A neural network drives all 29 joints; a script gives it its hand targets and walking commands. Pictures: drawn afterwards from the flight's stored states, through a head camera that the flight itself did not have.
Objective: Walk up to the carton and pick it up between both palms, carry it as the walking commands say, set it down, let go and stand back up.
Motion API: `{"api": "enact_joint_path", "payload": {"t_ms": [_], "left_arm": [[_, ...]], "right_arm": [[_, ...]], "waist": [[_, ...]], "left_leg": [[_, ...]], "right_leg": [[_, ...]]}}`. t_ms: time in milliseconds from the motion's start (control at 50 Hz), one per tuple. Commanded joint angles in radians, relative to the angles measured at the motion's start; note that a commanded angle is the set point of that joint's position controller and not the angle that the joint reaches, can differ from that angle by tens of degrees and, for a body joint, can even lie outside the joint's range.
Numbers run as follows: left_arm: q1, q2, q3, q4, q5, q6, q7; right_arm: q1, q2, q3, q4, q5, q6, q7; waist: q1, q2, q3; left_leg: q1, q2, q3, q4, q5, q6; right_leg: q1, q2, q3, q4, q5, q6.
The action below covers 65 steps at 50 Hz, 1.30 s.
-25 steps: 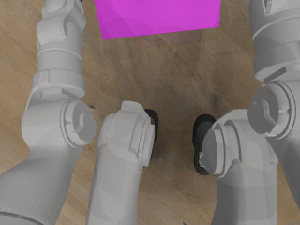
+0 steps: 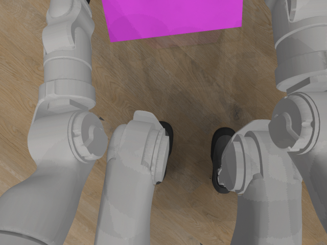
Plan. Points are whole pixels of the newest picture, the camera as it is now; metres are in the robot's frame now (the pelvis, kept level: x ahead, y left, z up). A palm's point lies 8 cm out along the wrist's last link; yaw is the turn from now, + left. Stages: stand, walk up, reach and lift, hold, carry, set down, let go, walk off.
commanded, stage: set down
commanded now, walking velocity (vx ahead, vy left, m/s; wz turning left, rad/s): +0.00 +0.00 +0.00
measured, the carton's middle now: out of the picture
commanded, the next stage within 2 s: none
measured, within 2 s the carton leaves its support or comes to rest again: rests again in 0.54 s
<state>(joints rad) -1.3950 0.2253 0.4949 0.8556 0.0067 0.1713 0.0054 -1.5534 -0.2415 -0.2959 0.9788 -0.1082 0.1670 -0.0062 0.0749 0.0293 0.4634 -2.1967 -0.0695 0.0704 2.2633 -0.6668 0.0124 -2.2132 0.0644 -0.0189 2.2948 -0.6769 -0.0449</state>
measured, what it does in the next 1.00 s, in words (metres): stands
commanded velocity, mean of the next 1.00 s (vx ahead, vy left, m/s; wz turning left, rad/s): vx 0.00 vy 0.00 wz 0.00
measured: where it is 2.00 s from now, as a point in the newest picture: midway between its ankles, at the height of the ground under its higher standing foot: (190, 166)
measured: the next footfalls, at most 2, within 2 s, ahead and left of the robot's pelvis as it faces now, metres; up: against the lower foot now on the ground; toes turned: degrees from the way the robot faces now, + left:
none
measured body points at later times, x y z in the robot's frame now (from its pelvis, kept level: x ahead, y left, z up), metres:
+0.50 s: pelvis +0.00 +0.00 +0.00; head +0.38 -0.01 +0.22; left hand +0.54 +0.21 -0.17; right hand +0.59 -0.11 -0.18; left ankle +0.10 +0.10 -0.32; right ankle +0.09 -0.10 -0.32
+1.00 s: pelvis -0.02 +0.00 -0.01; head +0.35 +0.00 +0.23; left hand +0.52 +0.23 -0.17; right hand +0.58 -0.15 -0.17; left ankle +0.10 +0.10 -0.32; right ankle +0.09 -0.10 -0.33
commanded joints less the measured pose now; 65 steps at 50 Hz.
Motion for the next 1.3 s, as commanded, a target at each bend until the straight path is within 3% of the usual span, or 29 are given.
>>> {"api": "enact_joint_path", "payload": {"t_ms": [0, 60, 80, 100, 120, 140, 160, 200, 240, 300, 320, 340, 360, 380, 480, 540, 600, 760, 800, 820, 840, 920, 940, 980, 1080, 1120, 1200, 1240, 1280], "left_arm": [[-0.398, -0.744, -0.369, 0.066, -0.02, 0.072, -0.244], [-0.352, -0.77, -0.399, 0.093, -0.039, 0.07, -0.245], [-0.376, -0.762, -0.383, 0.074, -0.016, 0.069, -0.25], [-0.339, -0.751, -0.369, 0.075, -0.003, 0.069, -0.251], [-0.335, -0.725, -0.386, 0.102, -0.005, 0.071, -0.243], [-0.357, -0.751, -0.395, 0.078, -0.026, 0.065, -0.244], [-0.367, -0.73, -0.41, 0.063, -0.037, 0.059, -0.243], [-0.43, -0.748, -0.431, 0.044, -0.069, 0.054, -0.242], [-0.363, -0.747, -0.385, 0.099, -0.038, 0.061, -0.24], [-0.383, -0.668, -0.377, 0.105, -0.029, 0.045, -0.223], [-0.342, -0.67, -0.365, 0.122, -0.03, 0.051, -0.221], [-0.363, -0.594, -0.343, 0.124, -0.005, 0.039, -0.212], [-0.371, -0.626, -0.346, 0.084, -0.04, 0.03, -0.211], [-0.371, -0.556, -0.319, 0.097, -0.007, 0.036, -0.204], [-0.3, -0.419, -0.271, 0.125, -0.014, -0.002, -0.147], [-0.263, -0.149, -0.199, 0.121, -0.015, -0.049, -0.044], [-0.309, 0.222, -0.144, 0.051, -0.074, -0.128, 0.077], [-0.414, 0.262, -0.215, 0.148, -0.202, -0.13, 0.102], [-0.374, 0.235, -0.206, 0.251, -0.158, -0.122, 0.095], [-0.339, 0.252, -0.194, 0.285, -0.14, -0.122, 0.095], [-0.423, 0.268, -0.216, 0.23, -0.18, -0.129, 0.095], [-0.412, 0.255, -0.241, 0.262, -0.192, -0.118, 0.073], [-0.448, 0.29, -0.25, 0.207, -0.204, -0.124, 0.08], [-0.406, 0.283, -0.237, 0.237, -0.155, -0.114, 0.083], [-0.469, 0.289, -0.287, 0.063, -0.265, -0.089, 0.112], [-0.456, 0.307, -0.273, 0.039, -0.223, -0.081, 0.123], [-0.423, 0.322, -0.273, 0.027, -0.263, -0.041, 0.149], [-0.413, 0.322, -0.276, -0.037, -0.252, -0.025, 0.148], [-0.41, 0.299, -0.294, -0.091, -0.258, -0.01, 0.152]], "right_arm": [[-0.101, 0.765, 0.274, 0.175, 0.001, 0.085, 0.204], [-0.116, 0.756, 0.282, 0.137, 0.01, 0.07, 0.197], [-0.101, 0.756, 0.268, 0.163, -0.003, 0.076, 0.2], [-0.071, 0.791, 0.261, 0.157, -0.005, 0.079, 0.197], [-0.108, 0.771, 0.285, 0.146, 0.038, 0.071, 0.2], [-0.092, 0.737, 0.267, 0.144, 0.019, 0.073, 0.201], [-0.15, 0.721, 0.305, 0.102, 0.023, 0.057, 0.196], [-0.112, 0.729, 0.27, 0.16, 0.01, 0.061, 0.186], [-0.127, 0.699, 0.276, 0.135, 0.026, 0.057, 0.188], [-0.113, 0.636, 0.234, 0.179, 0.007, 0.051, 0.181], [-0.118, 0.653, 0.263, 0.145, 0.013, 0.054, 0.174], [-0.129, 0.635, 0.259, 0.171, 0.027, 0.053, 0.17], [-0.121, 0.615, 0.256, 0.133, -0.004, 0.048, 0.165], [-0.128, 0.563, 0.226, 0.157, 0.017, 0.053, 0.16], [-0.123, 0.331, 0.197, 0.164, 0.01, 0.005, 0.094], [-0.189, 0.053, 0.17, 0.09, 0.063, -0.041, 0.026], [-0.303, -0.208, 0.205, -0.02, 0.139, -0.085, -0.067], [-0.465, -0.285, 0.329, 0.074, 0.305, -0.074, -0.076], [-0.422, -0.26, 0.337, 0.147, 0.342, -0.072, -0.055], [-0.411, -0.252, 0.335, 0.188, 0.326, -0.077, -0.052], [-0.444, -0.336, 0.302, 0.148, 0.323, -0.081, -0.053], [-0.436, -0.344, 0.28, 0.24, 0.286, -0.075, -0.048], [-0.475, -0.323, 0.291, 0.142, 0.311, -0.079, -0.045], [-0.395, -0.317, 0.272, 0.269, 0.302, -0.056, -0.035], [-0.495, -0.371, 0.303, 0.042, 0.316, -0.063, -0.07], [-0.477, -0.393, 0.296, 0.028, 0.313, -0.046, -0.08], [-0.515, -0.419, 0.269, -0.086, 0.307, -0.011, -0.095], [-0.532, -0.35, 0.315, -0.096, 0.358, 0.011, -0.077], [-0.494, -0.403, 0.266, -0.123, 0.329, 0.024, -0.079]], "waist": [[-0.009, -0.115, -0.803], [-0.045, -0.111, -0.839], [-0.002, -0.079, -0.792], [-0.029, -0.172, -0.809], [0.019, -0.064, -0.83], [-0.035, -0.068, -0.823], [-0.004, -0.119, -0.812], [-0.073, -0.089, -0.809], [-0.013, -0.056, -0.851], [-0.024, -0.042, -0.794], [-0.033, -0.106, -0.827], [0.032, -0.091, -0.781], [-0.045, -0.176, -0.832], [0.02, -0.096, -0.802], [-0.01, -0.082, -0.875], [0.009, -0.043, -1.006], [0.077, -0.128, -1.213], [0.104, -0.166, -1.109], [0.159, -0.088, -1.084], [0.165, -0.135, -1.044], [0.117, -0.091, -1.153], [0.082, -0.14, -1.024], [0.087, -0.119, -1.077], [0.143, -0.071, -1.041], [0.048, -0.13, -1.378], [0.113, -0.099, -1.454], [0.07, -0.193, -1.653], [0.126, -0.147, -1.575], [0.09, -0.134, -1.731]], "left_leg": [[0.299, -0.037, -0.056, -0.173, 0.374, -0.021], [0.347, -0.044, -0.069, -0.171, 0.377, -0.015], [0.297, -0.047, -0.047, -0.178, 0.382, -0.03], [0.271, -0.042, -0.074, -0.168, 0.397, -0.007], [0.353, -0.032, -0.064, -0.177, 0.41, -0.014], [0.366, -0.038, -0.08, -0.186, 0.414, -0.022], [0.314, -0.043, -0.076, -0.164, 0.414, -0.016], [0.289, -0.036, -0.073, -0.16, 0.393, -0.029], [0.35, -0.037, -0.066, -0.159, 0.411, -0.03], [0.344, -0.038, -0.069, -0.178, 0.363, -0.035], [0.34, -0.036, -0.077, -0.173, 0.385, -0.024], [0.297, -0.019, -0.07, -0.175, 0.367, -0.022], [0.322, -0.034, -0.068, -0.153, 0.384, -0.024], [0.344, -0.017, -0.067, -0.178, 0.377, -0.036], [0.362, -0.014, -0.054, -0.166, 0.417, -0.061], [0.498, -0.014, -0.072, -0.174, 0.467, -0.057], [0.571, -0.002, -0.081, -0.13, 0.629, -0.049], [0.41, 0.035, -0.05, -0.143, 0.486, -0.041], [0.49, 0.051, -0.068, -0.158, 0.476, -0.03], [0.423, 0.053, -0.066, -0.157, 0.437, -0.026], [0.513, 0.056, -0.082, -0.139, 0.485, -0.033], [0.385, 0.067, -0.074, -0.159, 0.382, -0.037], [0.446, 0.059, -0.083, -0.167, 0.42, -0.025], [0.487, 0.072, -0.08, -0.181, 0.392, -0.031], [0.642, 0.049, -0.069, -0.202, 0.509, -0.03], [0.677, 0.041, -0.043, -0.191, 0.523, -0.042], [0.763, 0.023, -0.037, -0.247, 0.542, -0.017], [0.75, 0.018, -0.042, -0.293, 0.53, -0.004], [0.854, 0.025, -0.06, -0.315, 0.581, -0.014]], "right_leg": [[0.449, 0.046, 0.06, -0.181, 0.384, -0.009], [0.451, 0.053, 0.032, -0.155, 0.372, -0.002], [0.454, 0.058, 0.059, -0.171, 0.397, -0.008], [0.497, 0.049, 0.052, -0.178, 0.453, 0.005], [0.466, 0.051, 0.057, -0.158, 0.42, -0.004], [0.429, 0.054, 0.034, -0.15, 0.395, -0.008], [0.432, 0.05, 0.049, -0.151, 0.41, -0.001], [0.483, 0.037, 0.061, -0.161, 0.431, -0.013], [0.457, 0.037, 0.065, -0.157, 0.396, -0.012], [0.413, 0.043, 0.037, -0.147, 0.346, -0.012], [0.461, 0.038, 0.044, -0.164, 0.375, -0.009], [0.446, 0.034, 0.059, -0.154, 0.377, 0.002], [0.498, 0.035, 0.043, -0.162, 0.393, 0.01], [0.495, 0.033, 0.051, -0.154, 0.394, 0.009], [0.546, 0.028, 0.039, -0.155, 0.428, 0.014], [0.552, 0.025, 0.026, -0.139, 0.428, 0.024], [0.633, 0.005, 0.05, -0.094, 0.574, 0.048], [0.581, -0.028, 0.11, -0.159, 0.452, 0.033], [0.493, -0.022, 0.101, -0.144, 0.385, 0.034], [0.475, -0.032, 0.088, -0.151, 0.366, 0.037], [0.507, -0.033, 0.093, -0.13, 0.39, 0.035], [0.469, -0.031, 0.089, -0.155, 0.33, 0.031], [0.476, -0.034, 0.085, -0.152, 0.347, 0.03], [0.462, -0.038, 0.09, -0.16, 0.283, 0.022], [0.637, -0.025, 0.054, -0.179, 0.416, 0.037], [0.688, -0.025, 0.06, -0.2, 0.43, 0.032], [0.748, -0.012, 0.02, -0.229, 0.42, 0.04], [0.684, -0.008, 0.023, -0.248, 0.407, 0.024], [0.731, -0.01, 0.017, -0.265, 0.45, 0.024]]}}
